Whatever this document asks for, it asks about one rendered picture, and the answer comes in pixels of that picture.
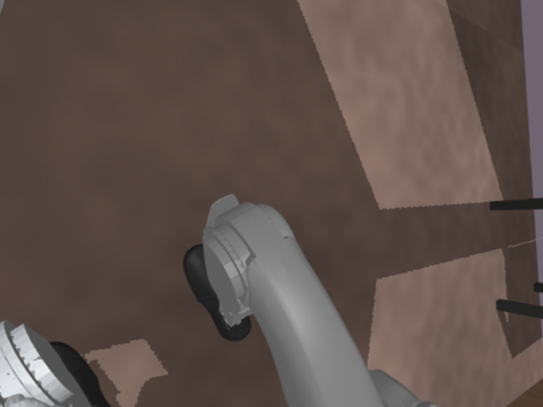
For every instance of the right robot foot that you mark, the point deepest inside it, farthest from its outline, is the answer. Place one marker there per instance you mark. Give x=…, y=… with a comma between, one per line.
x=195, y=272

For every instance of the left robot foot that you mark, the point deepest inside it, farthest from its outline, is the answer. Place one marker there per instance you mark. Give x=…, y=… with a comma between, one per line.
x=82, y=372

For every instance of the right robot hand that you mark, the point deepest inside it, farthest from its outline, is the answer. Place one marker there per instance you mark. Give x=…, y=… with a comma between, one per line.
x=392, y=392

